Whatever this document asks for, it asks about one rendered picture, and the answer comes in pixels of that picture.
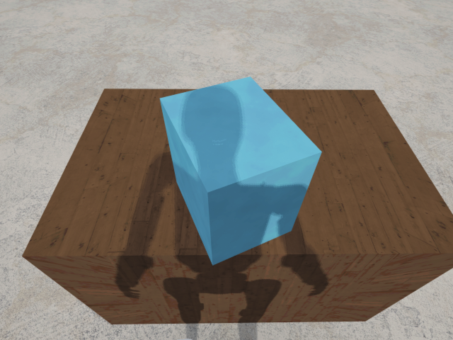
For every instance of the pedestal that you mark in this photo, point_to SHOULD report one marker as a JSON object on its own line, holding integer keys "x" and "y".
{"x": 118, "y": 235}

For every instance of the carton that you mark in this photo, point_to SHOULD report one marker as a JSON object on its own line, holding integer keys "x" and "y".
{"x": 242, "y": 165}

